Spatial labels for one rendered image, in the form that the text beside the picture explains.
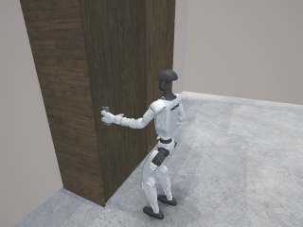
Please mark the right robot forearm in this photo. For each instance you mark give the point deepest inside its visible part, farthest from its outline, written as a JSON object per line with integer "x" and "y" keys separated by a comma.
{"x": 178, "y": 124}

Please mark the left robot forearm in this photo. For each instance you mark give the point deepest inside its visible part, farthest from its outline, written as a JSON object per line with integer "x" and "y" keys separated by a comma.
{"x": 128, "y": 122}

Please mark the handle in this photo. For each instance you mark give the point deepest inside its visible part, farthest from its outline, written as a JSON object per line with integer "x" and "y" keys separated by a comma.
{"x": 107, "y": 110}

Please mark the robot left hand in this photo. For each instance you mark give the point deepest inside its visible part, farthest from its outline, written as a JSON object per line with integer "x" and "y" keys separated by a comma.
{"x": 108, "y": 117}

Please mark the right robot thigh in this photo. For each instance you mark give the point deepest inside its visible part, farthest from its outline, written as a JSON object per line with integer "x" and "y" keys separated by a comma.
{"x": 162, "y": 171}

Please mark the robot right upper arm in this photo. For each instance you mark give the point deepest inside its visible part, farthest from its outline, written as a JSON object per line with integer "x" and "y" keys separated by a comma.
{"x": 181, "y": 113}

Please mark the wardrobe door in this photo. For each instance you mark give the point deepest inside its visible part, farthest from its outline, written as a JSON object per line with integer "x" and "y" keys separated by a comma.
{"x": 158, "y": 49}
{"x": 115, "y": 42}

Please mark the left robot foot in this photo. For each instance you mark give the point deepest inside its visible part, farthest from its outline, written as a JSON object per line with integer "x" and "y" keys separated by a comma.
{"x": 149, "y": 211}

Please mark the robot left upper arm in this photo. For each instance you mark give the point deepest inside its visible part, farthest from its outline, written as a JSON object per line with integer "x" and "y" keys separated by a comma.
{"x": 155, "y": 108}

